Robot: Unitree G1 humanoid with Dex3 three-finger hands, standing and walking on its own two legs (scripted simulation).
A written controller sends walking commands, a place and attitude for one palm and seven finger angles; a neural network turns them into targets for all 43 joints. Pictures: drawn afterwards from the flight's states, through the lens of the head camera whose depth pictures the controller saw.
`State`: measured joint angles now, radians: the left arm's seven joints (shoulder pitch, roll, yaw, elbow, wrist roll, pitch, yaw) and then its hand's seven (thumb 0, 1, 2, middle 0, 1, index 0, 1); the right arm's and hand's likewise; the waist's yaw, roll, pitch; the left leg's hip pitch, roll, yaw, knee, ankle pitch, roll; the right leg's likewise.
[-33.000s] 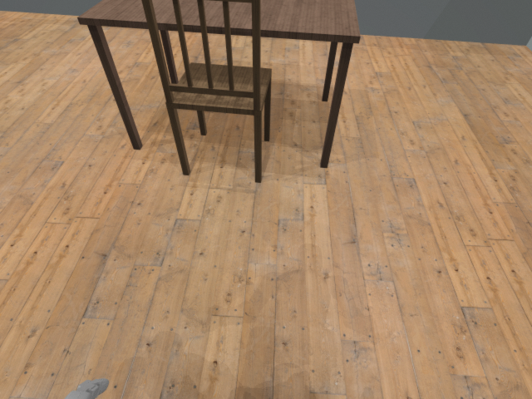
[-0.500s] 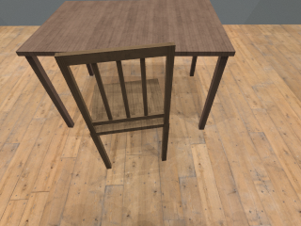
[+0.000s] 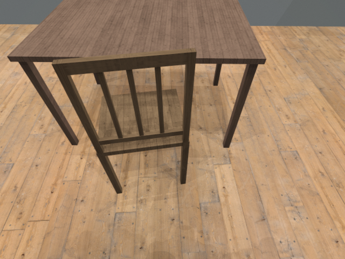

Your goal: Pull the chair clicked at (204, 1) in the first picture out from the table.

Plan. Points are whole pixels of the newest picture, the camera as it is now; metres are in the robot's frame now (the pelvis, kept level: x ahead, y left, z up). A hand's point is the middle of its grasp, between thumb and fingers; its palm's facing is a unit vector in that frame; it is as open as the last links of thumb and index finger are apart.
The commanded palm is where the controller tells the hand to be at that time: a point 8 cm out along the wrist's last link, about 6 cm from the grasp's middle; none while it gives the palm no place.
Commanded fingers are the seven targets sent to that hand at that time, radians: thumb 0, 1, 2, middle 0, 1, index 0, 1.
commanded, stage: look to check the result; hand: left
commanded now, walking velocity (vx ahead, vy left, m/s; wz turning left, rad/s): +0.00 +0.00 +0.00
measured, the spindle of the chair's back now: (136, 106) +0.63 +0.17 -0.07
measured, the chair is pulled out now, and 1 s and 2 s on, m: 0.16 0.16 0.16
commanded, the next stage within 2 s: take the last steps up to it in 0.60 s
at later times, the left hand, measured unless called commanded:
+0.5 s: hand out of the picture +0.00 +0.16 -0.18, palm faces +0.02 -0.98 -0.20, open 7.3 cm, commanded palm none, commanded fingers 0.00 0.90 0.90 -0.20 -0.30 -0.20 -0.30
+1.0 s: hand out of the picture +0.02 +0.16 -0.18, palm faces +0.05 -0.98 -0.19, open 7.3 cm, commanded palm none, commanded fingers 0.00 0.90 0.90 -0.20 -0.30 -0.20 -0.30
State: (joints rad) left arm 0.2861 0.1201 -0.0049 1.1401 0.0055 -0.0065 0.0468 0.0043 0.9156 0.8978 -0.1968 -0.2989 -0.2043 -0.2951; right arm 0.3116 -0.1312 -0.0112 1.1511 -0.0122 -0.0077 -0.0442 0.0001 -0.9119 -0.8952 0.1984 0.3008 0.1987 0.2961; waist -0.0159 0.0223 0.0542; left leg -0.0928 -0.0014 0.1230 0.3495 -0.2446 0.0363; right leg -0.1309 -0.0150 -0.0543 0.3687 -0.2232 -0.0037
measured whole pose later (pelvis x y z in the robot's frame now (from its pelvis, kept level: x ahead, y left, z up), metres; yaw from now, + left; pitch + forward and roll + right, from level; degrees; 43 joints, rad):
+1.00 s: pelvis +0.04 -0.01 -0.01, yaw +1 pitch +0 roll +0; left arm 0.34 0.12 0.03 1.11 0.02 -0.01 0.03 0.00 0.91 0.90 -0.20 -0.30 -0.20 -0.30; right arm 0.38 -0.14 -0.04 1.15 -0.02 0.00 -0.03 0.00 -0.91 -0.90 0.20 0.30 0.20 0.30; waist -0.02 0.03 0.02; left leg -0.13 0.03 0.10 0.52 -0.39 0.03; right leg -0.14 0.00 -0.07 0.51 -0.37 -0.03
